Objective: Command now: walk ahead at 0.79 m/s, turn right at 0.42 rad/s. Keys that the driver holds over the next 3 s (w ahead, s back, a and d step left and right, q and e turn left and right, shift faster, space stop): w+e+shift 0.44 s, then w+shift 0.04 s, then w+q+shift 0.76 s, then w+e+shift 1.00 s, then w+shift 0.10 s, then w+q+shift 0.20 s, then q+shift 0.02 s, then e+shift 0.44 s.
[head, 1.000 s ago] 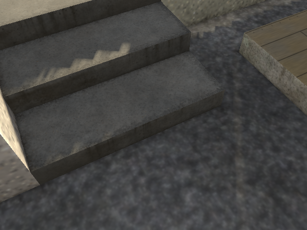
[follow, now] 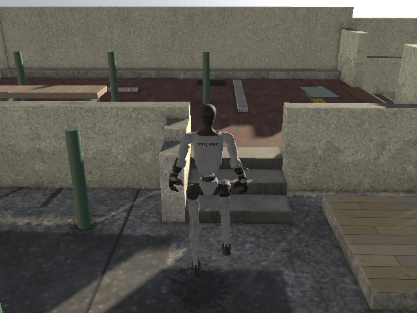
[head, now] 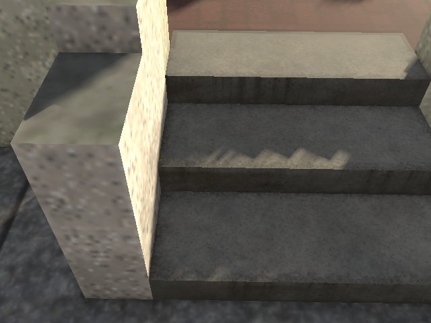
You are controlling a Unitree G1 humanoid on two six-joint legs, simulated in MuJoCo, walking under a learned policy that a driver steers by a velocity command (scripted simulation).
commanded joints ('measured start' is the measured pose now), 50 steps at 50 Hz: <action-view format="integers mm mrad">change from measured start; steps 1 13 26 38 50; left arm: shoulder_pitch -177 261 390 -292 361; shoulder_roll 84 320 112 -68 136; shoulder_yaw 17 84 8 -66 34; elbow -114 -29 68 -266 45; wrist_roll -2 -2 -29 -84 18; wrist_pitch -19 -43 -76 -158 -94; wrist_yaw -16 41 93 152 93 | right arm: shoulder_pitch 9 -125 -372 641 -446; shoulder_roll -178 -90 -86 -183 63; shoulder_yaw -55 4 43 -31 -18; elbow -26 -87 -163 325 -135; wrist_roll -4 -27 -54 -78 19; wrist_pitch -24 -52 11 -14 -93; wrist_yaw -17 -4 -18 -35 -15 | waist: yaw -29 137 111 -263 263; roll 90 -228 4 288 -334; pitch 196 -150 88 -113 -174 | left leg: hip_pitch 37 -867 -1041 1289 -1116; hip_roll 335 1 94 456 -59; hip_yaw -135 -75 79 -258 -170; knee -205 1273 1035 451 1916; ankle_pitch -232 -125 -63 1813 -76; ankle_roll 104 -17 -27 251 96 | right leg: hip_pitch -216 966 904 -1274 1016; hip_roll -22 -203 -37 202 -342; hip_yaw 48 829 321 129 693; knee -4 -578 -477 1718 -259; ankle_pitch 12 -610 690 -993 452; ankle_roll -32 -370 -251 -78 -211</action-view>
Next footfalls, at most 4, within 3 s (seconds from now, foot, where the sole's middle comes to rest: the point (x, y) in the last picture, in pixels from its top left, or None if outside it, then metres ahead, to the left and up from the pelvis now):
0.20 right None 0.27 -0.17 -0.78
0.60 left None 0.51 -0.11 -0.79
0.90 right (355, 221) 0.86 -0.46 -0.66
1.24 left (304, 127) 1.20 -0.32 -0.53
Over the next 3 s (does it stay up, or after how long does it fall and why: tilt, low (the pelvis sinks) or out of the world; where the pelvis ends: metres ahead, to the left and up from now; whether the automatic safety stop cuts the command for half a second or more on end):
stays up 2.74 -0.81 0.37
